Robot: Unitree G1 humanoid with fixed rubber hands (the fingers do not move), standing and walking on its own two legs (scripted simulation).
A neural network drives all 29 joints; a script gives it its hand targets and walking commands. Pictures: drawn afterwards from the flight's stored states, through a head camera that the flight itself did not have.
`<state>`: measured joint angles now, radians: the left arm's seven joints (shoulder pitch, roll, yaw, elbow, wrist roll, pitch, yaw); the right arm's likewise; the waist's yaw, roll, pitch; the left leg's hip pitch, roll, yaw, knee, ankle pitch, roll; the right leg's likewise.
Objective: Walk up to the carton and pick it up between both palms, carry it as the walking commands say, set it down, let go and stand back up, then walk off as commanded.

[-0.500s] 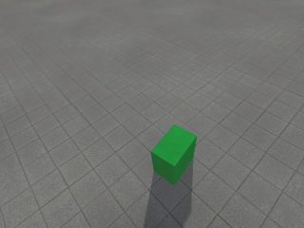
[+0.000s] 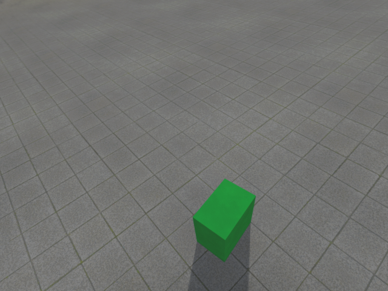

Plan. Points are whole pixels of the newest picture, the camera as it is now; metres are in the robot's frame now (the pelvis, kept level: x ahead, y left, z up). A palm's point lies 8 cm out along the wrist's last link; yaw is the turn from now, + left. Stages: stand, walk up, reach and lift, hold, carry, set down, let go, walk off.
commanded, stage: walk up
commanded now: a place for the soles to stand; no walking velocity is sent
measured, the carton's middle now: (224, 220) +0.60 -0.05 -0.63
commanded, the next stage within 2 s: none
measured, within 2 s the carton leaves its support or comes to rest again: neither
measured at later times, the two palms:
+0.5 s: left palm out of the picture +0.14 +0.34 -0.10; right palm out of the picture +0.14 -0.29 -0.08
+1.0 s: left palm out of the picture +0.17 +0.33 -0.09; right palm (353, 286) +0.19 -0.29 -0.10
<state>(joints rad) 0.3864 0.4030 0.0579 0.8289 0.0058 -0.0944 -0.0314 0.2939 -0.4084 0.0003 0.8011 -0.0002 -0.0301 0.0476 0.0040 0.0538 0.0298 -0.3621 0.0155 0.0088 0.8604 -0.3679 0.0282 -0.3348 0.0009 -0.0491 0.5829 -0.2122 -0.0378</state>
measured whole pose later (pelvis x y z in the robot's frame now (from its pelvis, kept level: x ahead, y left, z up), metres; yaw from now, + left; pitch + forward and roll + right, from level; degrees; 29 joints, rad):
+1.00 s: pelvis +0.10 +0.02 +0.00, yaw -2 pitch +0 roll -1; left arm 0.30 0.40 0.02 0.84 0.01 -0.06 -0.01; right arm 0.20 -0.41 0.00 0.84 0.00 -0.03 0.02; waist 0.00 0.03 0.04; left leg -0.33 0.03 0.01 0.65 -0.32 0.00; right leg -0.32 -0.01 -0.03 0.63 -0.30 -0.01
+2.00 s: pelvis +0.18 +0.24 -0.01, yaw -17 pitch +2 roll -3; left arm 0.35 0.48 0.04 0.85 0.01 -0.05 0.09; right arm 0.33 -0.45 -0.03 0.75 0.00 0.06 0.05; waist -0.03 0.08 0.09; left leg -0.33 -0.04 0.13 0.66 -0.37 0.12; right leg -0.53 -0.04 -0.07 0.87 -0.40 -0.02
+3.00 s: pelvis +0.21 +0.27 -0.02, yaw -31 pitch -2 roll -1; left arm 0.27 0.48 0.03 0.83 0.01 -0.01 0.01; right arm 0.19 -0.44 -0.03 0.81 0.00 -0.01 0.00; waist -0.01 0.05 0.11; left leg -0.36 0.13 0.11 0.81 -0.41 0.00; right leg -0.43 -0.02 0.00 0.92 -0.45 0.00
